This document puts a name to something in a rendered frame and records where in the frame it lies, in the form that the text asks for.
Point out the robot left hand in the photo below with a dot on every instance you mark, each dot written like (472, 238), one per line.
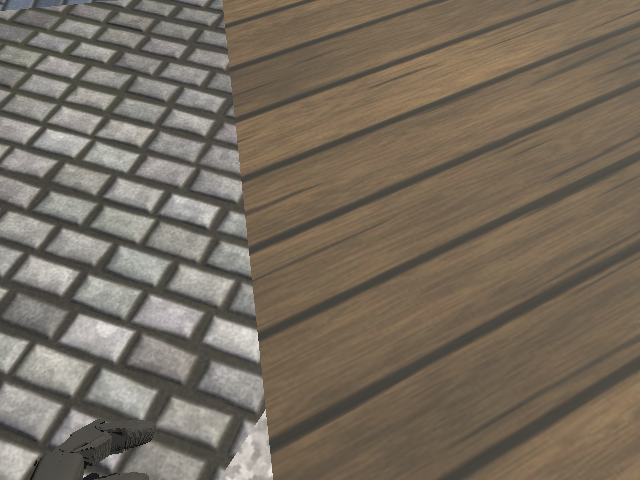
(90, 445)

